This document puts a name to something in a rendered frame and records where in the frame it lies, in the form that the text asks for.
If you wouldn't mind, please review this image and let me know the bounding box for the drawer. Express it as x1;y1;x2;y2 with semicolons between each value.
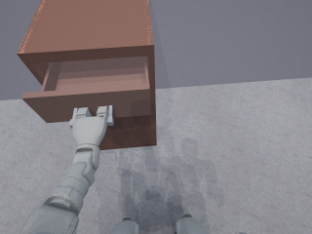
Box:
21;56;151;123

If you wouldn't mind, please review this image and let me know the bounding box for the handle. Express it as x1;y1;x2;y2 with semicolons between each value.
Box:
69;105;114;129

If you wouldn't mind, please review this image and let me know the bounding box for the robot left upper arm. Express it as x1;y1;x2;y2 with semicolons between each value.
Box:
23;205;79;234

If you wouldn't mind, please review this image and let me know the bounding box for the robot right thigh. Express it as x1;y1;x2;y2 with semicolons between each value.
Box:
175;217;208;234

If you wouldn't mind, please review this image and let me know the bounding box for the robot left forearm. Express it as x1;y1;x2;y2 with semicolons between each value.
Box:
19;143;100;234

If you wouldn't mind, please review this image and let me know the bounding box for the cabinet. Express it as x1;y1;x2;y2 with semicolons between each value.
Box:
17;0;157;150

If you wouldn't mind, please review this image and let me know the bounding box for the robot left shin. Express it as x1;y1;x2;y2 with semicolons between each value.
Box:
123;216;133;221

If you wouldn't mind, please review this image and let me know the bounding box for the robot left hand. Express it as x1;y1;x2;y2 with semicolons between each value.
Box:
72;105;109;147

